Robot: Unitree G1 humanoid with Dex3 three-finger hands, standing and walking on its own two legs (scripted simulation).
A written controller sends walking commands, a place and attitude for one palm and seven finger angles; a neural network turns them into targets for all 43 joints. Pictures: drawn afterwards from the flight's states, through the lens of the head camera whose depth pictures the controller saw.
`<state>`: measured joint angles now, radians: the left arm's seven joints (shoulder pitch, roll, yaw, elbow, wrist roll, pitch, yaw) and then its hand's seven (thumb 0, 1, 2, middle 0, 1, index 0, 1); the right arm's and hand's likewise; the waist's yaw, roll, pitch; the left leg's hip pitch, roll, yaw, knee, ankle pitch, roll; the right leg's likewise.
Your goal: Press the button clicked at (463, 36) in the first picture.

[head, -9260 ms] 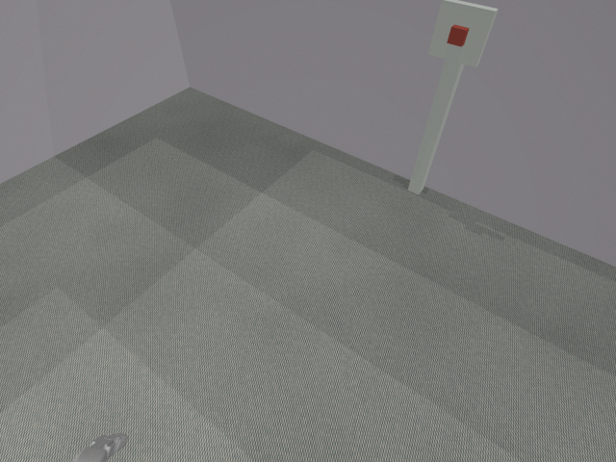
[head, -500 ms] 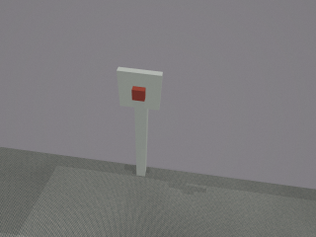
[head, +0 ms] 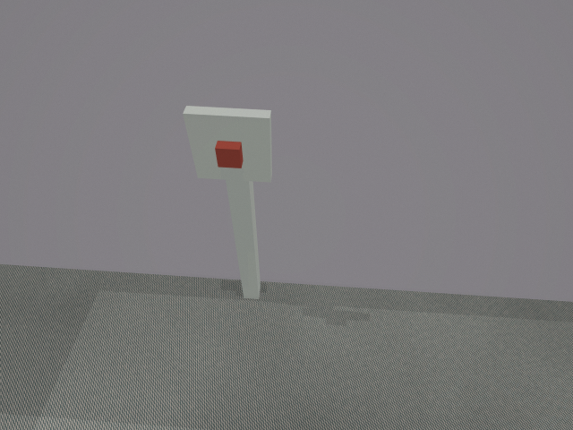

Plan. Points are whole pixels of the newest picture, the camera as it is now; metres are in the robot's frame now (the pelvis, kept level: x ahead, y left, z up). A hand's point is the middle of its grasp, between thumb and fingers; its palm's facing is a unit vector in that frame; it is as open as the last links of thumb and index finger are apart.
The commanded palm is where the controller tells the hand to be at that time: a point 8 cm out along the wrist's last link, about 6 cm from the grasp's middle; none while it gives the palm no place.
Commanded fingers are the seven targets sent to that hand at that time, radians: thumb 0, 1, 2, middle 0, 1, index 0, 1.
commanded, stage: look again from close up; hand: left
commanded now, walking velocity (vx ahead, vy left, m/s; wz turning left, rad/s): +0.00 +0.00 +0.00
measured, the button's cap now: (229, 153) +0.66 +0.16 -0.02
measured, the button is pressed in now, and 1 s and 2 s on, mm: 0 0 0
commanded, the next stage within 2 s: shuffle to correct the standing spot in 0.58 s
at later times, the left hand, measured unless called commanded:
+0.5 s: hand out of the picture -0.03 +0.19 -0.18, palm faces +0.02 -0.98 -0.20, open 7.4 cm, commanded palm none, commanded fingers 0.00 0.90 0.90 -0.20 -0.30 -0.20 -0.30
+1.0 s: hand out of the picture -0.01 +0.17 -0.19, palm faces +0.05 -0.98 -0.17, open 7.4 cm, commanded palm none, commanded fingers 0.00 0.90 0.90 -0.20 -0.30 -0.20 -0.30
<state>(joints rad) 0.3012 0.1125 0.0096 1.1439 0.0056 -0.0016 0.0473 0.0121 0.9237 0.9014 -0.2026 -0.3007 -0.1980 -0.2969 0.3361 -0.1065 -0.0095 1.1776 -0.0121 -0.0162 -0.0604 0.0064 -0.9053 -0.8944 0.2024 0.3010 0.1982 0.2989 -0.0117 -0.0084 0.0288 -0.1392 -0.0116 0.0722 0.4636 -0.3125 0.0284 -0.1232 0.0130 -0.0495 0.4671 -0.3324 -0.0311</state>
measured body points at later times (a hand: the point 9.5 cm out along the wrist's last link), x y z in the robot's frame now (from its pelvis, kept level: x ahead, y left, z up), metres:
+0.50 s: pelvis -0.03 +0.01 +0.00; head -0.03 +0.01 +0.45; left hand -0.03 +0.24 -0.16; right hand -0.02 -0.21 -0.16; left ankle -0.03 +0.10 -0.74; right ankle -0.05 -0.09 -0.74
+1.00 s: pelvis +0.02 +0.00 -0.01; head +0.04 +0.00 +0.44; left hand -0.02 +0.22 -0.17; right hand -0.01 -0.22 -0.17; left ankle -0.03 +0.10 -0.73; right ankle -0.05 -0.09 -0.74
